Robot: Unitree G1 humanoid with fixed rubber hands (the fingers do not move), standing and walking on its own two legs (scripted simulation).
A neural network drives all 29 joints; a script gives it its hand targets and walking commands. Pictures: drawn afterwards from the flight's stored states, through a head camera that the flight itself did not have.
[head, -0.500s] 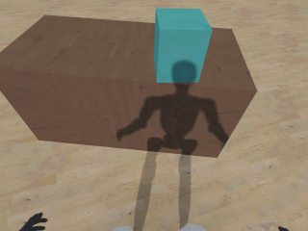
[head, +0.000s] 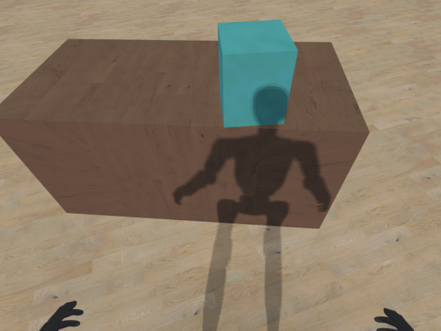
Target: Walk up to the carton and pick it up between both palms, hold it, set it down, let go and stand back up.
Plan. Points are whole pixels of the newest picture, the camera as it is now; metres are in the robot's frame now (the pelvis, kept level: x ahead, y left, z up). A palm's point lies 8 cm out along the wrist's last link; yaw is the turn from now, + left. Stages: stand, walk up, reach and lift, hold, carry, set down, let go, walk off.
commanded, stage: walk up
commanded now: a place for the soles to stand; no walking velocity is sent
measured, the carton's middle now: (251, 74) +0.84 -0.05 +0.01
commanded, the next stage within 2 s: none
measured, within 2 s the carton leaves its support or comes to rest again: neither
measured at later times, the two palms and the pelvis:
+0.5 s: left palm (79, 305) +0.17 +0.27 -0.05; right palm out of the picture +0.19 -0.40 -0.09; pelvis +0.12 -0.06 +0.02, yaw -1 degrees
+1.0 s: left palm (120, 197) +0.42 +0.29 -0.09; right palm (401, 221) +0.36 -0.37 -0.06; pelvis +0.32 -0.03 +0.01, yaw -3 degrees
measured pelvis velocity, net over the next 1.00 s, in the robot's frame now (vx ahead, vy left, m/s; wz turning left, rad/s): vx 0.32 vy -0.03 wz -0.05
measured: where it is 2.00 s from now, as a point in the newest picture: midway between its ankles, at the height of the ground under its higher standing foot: (241, 286)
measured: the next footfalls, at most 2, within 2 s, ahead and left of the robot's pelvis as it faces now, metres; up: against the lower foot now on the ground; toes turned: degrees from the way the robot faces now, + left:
left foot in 0.70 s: +0.43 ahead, +0.03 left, +0.00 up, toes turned -2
right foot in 1.10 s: +0.50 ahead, -0.18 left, +0.00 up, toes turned -4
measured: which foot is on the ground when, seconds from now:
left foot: down 0.00-0.24, up 0.26-0.68, down 0.70-1.00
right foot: down 0.00-0.76, up 0.78-1.00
